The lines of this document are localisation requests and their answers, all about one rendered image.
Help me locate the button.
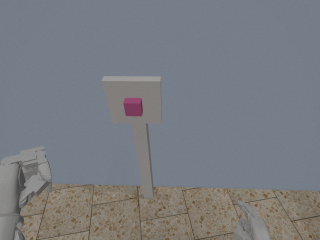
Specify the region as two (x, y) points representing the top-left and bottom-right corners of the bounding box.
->
(123, 98), (143, 117)

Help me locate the left robot forearm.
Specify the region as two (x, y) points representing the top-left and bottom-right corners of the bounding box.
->
(0, 213), (25, 240)

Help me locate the panel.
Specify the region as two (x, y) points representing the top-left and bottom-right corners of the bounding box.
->
(101, 76), (162, 199)

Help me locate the robot right hand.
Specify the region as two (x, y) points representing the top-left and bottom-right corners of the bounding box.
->
(233, 200), (272, 240)

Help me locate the robot left hand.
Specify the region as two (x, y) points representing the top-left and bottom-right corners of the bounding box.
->
(0, 146), (52, 215)

